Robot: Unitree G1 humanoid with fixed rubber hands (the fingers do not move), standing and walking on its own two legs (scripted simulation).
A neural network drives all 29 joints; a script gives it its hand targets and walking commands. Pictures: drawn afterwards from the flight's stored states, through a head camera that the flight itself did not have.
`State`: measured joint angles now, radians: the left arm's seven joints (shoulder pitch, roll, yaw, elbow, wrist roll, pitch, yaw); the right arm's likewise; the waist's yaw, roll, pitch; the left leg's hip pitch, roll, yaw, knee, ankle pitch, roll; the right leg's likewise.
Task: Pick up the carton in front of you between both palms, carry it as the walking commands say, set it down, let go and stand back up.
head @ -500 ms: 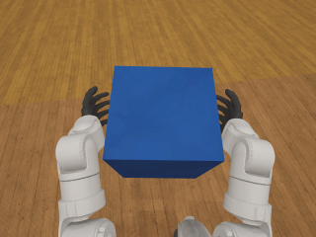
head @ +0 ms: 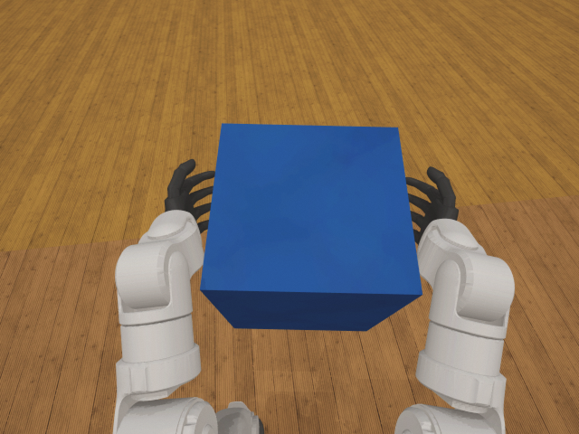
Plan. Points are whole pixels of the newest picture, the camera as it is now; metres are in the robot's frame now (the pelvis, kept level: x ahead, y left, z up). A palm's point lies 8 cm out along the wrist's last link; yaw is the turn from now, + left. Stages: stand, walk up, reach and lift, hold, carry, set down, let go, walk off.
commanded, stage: carry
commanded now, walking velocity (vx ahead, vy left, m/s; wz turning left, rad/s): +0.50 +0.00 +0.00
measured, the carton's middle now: (304, 242) +0.35 +0.01 +0.08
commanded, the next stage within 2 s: none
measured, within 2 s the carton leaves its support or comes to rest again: neither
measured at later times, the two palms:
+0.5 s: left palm (214, 98) +0.58 +0.16 +0.16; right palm (399, 104) +0.59 -0.14 +0.16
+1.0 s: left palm (216, 105) +0.61 +0.17 +0.13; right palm (387, 108) +0.62 -0.13 +0.13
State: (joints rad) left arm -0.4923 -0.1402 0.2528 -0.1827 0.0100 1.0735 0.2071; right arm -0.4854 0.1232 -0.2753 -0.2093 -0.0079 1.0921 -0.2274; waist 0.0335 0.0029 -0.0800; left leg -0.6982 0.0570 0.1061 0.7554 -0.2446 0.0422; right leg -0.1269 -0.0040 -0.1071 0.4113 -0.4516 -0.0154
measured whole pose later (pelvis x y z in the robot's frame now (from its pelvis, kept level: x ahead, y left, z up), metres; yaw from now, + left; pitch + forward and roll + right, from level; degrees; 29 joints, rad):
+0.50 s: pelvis +0.24 +0.00 +0.02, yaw +1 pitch +4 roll -1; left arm -0.54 -0.13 0.27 -0.16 0.01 1.10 0.21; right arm -0.52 0.11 -0.27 -0.19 0.00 1.12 -0.22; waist 0.02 0.03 -0.04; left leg -0.31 0.02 0.07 0.70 -0.51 0.01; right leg -0.49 0.01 -0.12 0.60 -0.26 -0.05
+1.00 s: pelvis +0.29 +0.00 +0.02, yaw +2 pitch +2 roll -1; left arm -0.48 -0.16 0.33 0.04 0.07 1.07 0.17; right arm -0.47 0.16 -0.33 0.03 -0.08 1.08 -0.18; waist 0.00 0.02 -0.09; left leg -0.16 0.01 0.04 0.54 -0.49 0.02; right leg -0.36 0.00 -0.13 0.61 -0.35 -0.03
